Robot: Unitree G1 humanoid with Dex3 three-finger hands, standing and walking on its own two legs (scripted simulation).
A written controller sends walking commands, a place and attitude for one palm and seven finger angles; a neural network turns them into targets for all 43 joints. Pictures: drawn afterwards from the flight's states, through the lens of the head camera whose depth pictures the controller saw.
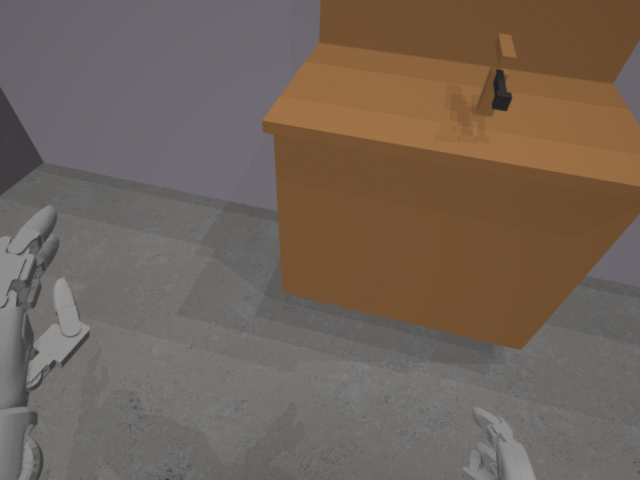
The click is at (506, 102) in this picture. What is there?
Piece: tap's lever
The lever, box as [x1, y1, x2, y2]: [492, 91, 511, 110]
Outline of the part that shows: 496,91 492,102 492,108 506,110 511,99 511,94 509,92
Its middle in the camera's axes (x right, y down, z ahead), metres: +0.36 -0.28 +0.78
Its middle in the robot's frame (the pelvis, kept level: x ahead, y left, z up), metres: +0.80 -0.31 +0.12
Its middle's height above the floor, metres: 0.90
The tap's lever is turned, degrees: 0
